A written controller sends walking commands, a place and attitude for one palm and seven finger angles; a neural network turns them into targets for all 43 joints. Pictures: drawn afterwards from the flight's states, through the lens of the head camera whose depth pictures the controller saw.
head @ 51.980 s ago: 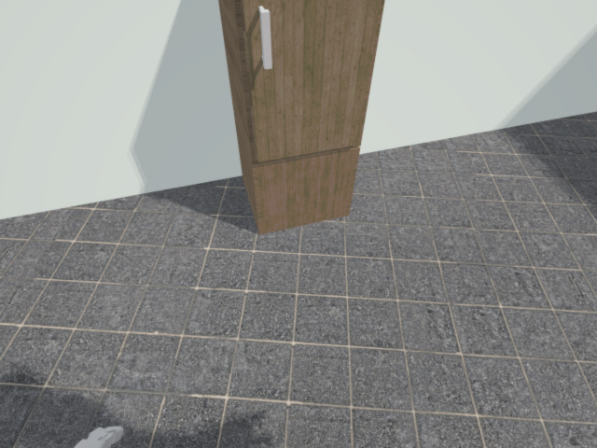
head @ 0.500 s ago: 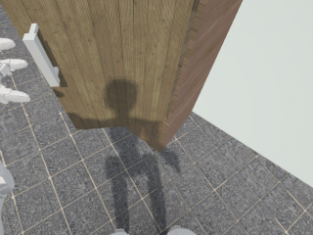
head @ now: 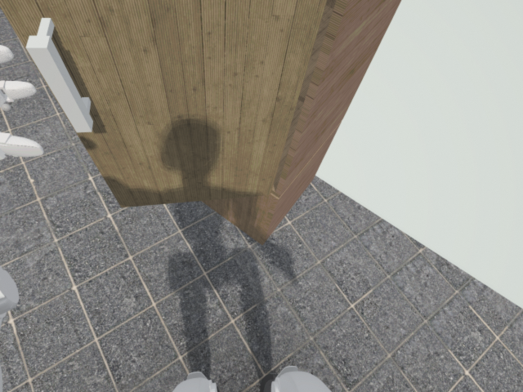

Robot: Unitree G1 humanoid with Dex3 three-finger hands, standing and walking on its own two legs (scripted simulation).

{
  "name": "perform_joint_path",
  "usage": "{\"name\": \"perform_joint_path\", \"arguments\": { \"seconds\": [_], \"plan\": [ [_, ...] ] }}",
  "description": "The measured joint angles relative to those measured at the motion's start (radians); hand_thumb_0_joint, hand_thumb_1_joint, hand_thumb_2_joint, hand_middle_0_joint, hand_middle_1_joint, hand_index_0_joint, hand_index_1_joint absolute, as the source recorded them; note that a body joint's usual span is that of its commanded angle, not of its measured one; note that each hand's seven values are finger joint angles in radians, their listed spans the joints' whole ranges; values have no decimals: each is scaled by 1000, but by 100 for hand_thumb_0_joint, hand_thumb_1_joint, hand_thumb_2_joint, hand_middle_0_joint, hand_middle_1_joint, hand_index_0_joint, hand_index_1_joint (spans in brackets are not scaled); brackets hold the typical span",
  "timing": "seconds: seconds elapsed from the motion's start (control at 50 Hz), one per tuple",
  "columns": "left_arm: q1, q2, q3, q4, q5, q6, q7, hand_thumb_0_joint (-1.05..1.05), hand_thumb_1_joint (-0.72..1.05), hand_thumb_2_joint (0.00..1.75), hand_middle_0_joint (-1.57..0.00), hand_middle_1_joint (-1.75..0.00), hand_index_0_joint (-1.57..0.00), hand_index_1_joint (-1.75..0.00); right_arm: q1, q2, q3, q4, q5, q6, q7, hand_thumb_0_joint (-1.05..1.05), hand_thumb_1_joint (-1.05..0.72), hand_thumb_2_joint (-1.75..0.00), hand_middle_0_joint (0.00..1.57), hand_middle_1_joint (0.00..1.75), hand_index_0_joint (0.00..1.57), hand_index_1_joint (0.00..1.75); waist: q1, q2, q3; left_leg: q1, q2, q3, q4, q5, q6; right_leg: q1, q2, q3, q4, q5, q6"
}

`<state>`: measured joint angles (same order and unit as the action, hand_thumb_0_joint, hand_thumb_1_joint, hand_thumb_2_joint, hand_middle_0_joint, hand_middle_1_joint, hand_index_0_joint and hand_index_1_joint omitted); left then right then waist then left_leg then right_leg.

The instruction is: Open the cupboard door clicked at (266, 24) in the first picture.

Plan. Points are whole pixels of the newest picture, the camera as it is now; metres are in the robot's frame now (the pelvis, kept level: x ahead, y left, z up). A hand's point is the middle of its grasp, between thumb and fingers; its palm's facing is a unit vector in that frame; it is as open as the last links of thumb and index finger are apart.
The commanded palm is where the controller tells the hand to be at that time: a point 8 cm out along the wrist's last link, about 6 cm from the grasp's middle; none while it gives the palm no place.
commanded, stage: slide the fingers in behind the handle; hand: left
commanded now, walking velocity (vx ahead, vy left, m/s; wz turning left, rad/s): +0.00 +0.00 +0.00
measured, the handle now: (67, 80) +0.53 +0.24 +0.12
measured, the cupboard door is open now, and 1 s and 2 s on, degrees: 45 43 43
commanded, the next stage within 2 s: close the thumb around the handle in 1.56 s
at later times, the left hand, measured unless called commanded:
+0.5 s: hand (31, 109) +0.48 +0.28 +0.12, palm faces +0.10 -0.99 +0.01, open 14.2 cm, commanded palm +0.46 +0.31 +0.12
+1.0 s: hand (72, 104) +0.49 +0.23 +0.11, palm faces +0.06 -1.00 +0.00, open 13.9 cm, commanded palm +0.46 +0.28 +0.12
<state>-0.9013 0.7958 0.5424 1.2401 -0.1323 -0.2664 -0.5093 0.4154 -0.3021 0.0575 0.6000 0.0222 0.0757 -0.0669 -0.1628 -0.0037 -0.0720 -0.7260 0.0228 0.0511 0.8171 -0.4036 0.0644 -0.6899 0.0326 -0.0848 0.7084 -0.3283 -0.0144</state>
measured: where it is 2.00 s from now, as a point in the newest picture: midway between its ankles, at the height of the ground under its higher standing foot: outside the picture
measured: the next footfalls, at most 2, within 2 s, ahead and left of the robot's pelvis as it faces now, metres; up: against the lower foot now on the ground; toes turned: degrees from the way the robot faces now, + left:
none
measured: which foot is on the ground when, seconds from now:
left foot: down 0.00-1.00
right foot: down 0.00-1.00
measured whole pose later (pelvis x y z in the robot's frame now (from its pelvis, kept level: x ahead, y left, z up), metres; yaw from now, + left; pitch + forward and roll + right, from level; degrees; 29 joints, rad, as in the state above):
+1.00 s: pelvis +0.00 -0.02 +0.00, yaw +1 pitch +16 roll -2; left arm -0.91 0.63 0.43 1.19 -0.15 -0.27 -0.36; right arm 0.41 -0.29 0.05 0.63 0.02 0.06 -0.05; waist -0.15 0.02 -0.06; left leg -0.69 0.03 0.04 0.80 -0.39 0.04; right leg -0.66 0.04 -0.09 0.72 -0.34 -0.04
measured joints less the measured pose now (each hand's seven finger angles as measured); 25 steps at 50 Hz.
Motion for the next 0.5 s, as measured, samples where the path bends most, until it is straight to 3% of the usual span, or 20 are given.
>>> {"name": "perform_joint_path", "arguments": {
  "seconds": [0.22,0.4,0.5],
  "plan": [
    [38,-70,-41,-64,-24,4,22,-1,-50,30,-30,-120,-30,-120,28,14,-5,10,-4,14,18,0,-90,-90,21,30,21,30,15,13,-10,20,-4,3,-10,-5,5,21,-2,4,-14,-2,7],
    [37,-122,-73,-84,-10,6,113,-1,-50,30,-30,-120,-28,-121,8,23,-10,8,-9,2,26,0,-90,-90,21,30,21,30,24,19,-10,30,-10,-4,-12,-2,2,32,-8,-3,-9,-7,5],
    [33,-147,-96,-81,-21,0,133,-1,-50,30,-30,-120,-25,-120,-5,23,-10,24,-9,-4,28,0,-90,-90,21,30,21,30,35,19,-8,38,-12,-12,-13,-1,-2,41,-10,-10,-6,-10,1]
  ]
}}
